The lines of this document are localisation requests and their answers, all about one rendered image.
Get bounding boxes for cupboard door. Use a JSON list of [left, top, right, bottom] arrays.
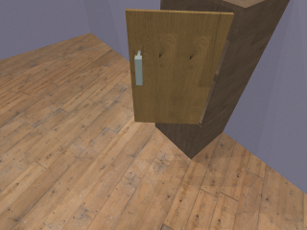
[[125, 9, 234, 125]]

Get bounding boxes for handle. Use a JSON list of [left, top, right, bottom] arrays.
[[134, 51, 143, 85]]

